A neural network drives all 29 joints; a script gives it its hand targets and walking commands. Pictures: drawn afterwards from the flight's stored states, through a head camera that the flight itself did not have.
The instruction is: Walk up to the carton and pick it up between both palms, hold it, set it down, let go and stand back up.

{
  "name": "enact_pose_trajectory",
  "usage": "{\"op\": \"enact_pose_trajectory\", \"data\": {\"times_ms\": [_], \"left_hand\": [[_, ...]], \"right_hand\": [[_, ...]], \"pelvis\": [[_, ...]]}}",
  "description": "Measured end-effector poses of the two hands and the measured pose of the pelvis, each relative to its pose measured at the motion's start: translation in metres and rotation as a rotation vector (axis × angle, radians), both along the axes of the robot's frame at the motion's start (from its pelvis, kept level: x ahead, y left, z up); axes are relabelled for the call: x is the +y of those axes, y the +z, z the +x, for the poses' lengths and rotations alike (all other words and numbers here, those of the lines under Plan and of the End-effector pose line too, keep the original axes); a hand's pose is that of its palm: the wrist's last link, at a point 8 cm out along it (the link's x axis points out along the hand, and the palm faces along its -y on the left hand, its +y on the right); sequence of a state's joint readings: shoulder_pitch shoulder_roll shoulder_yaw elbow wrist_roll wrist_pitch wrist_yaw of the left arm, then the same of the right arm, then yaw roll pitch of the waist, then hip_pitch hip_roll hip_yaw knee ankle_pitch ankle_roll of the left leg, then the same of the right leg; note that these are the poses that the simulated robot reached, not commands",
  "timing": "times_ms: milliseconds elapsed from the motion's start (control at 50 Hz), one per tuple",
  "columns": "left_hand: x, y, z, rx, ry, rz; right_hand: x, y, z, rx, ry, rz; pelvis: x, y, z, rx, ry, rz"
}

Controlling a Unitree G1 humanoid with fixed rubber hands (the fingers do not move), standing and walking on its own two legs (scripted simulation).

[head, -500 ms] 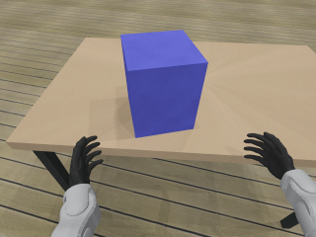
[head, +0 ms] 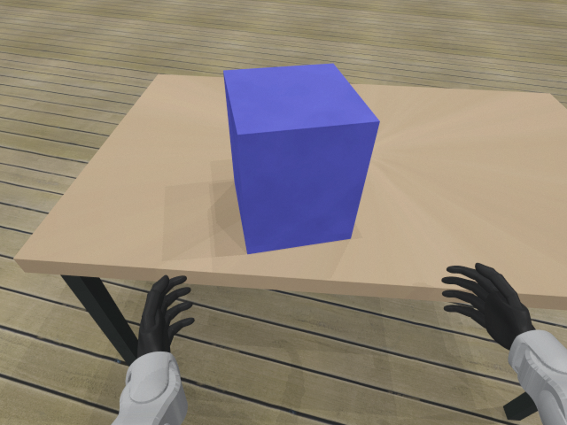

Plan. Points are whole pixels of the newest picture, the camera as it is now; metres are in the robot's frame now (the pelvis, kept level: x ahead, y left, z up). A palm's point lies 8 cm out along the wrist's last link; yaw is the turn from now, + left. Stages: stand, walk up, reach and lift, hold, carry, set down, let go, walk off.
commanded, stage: set down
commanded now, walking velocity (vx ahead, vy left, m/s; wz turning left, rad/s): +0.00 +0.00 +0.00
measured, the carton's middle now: (290, 158) +0.54 +0.04 +0.11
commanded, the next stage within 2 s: none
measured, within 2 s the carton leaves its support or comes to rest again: neither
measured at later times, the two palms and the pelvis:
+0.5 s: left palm (161, 361) +0.20 +0.19 +0.02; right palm (488, 343) +0.25 -0.25 +0.03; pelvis +0.01 +0.01 +0.00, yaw +0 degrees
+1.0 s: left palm (142, 389) +0.18 +0.22 -0.03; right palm (459, 368) +0.23 -0.22 -0.01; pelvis +0.02 +0.02 +0.00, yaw +1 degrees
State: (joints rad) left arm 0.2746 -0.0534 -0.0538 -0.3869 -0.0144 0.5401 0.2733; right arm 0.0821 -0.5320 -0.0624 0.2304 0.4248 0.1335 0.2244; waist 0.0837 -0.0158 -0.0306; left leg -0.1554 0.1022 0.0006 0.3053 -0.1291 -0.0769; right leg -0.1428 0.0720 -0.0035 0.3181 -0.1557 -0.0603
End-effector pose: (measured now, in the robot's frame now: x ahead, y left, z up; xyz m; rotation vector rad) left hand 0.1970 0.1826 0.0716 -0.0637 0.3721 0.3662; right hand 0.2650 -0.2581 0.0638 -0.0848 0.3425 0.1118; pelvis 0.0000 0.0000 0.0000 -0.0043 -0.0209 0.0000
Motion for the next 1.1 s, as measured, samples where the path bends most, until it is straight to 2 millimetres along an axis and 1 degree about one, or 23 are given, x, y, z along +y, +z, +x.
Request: {"op": "enact_pose_trajectory", "data": {"times_ms": [140,260,320,440,580,740,840,920,960,1040,1100], "left_hand": [[0.003,-0.014,0.000,0.036,-0.011,-0.010],[0.004,-0.031,0.001,0.087,-0.032,-0.027],[0.004,-0.040,0.001,0.114,-0.045,-0.037],[0.006,-0.049,0.001,0.127,-0.053,-0.045],[0.013,-0.063,-0.001,0.161,-0.065,-0.045],[0.021,-0.079,-0.007,0.209,-0.081,-0.034],[0.028,-0.095,-0.015,0.271,-0.094,-0.034],[0.034,-0.102,-0.019,0.292,-0.104,-0.028],[0.038,-0.102,-0.020,0.293,-0.102,-0.020],[0.042,-0.105,-0.020,0.293,-0.104,-0.012],[0.043,-0.111,-0.022,0.316,-0.107,-0.016]], "right_hand": [[0.003,-0.010,-0.006,0.039,0.003,-0.030],[0.008,-0.015,-0.005,0.054,0.016,-0.058],[0.011,-0.021,-0.005,0.073,0.021,-0.075],[0.013,-0.031,-0.009,0.102,0.023,-0.102],[0.014,-0.042,-0.018,0.134,0.005,-0.131],[0.027,-0.054,-0.025,0.159,0.009,-0.129],[0.033,-0.063,-0.028,0.186,-0.012,-0.132],[0.038,-0.070,-0.031,0.198,-0.024,-0.142],[0.042,-0.071,-0.032,0.194,-0.022,-0.133],[0.044,-0.076,-0.035,0.210,-0.027,-0.141],[0.045,-0.081,-0.037,0.227,-0.036,-0.146]], "pelvis": [[0.004,0.000,0.002,0.001,0.003,0.000],[0.007,0.000,0.006,0.005,0.005,0.000],[0.009,0.001,0.008,0.003,0.006,0.000],[0.012,0.001,0.011,0.004,0.007,-0.001],[0.015,0.001,0.014,0.007,0.009,-0.001],[0.018,0.001,0.016,0.008,0.011,-0.001],[0.020,0.001,0.016,0.008,0.012,-0.001],[0.022,0.001,0.017,0.007,0.013,-0.001],[0.023,0.001,0.017,0.007,0.013,-0.001],[0.024,0.001,0.018,0.007,0.014,-0.001],[0.025,0.001,0.019,0.007,0.014,-0.002]]}}
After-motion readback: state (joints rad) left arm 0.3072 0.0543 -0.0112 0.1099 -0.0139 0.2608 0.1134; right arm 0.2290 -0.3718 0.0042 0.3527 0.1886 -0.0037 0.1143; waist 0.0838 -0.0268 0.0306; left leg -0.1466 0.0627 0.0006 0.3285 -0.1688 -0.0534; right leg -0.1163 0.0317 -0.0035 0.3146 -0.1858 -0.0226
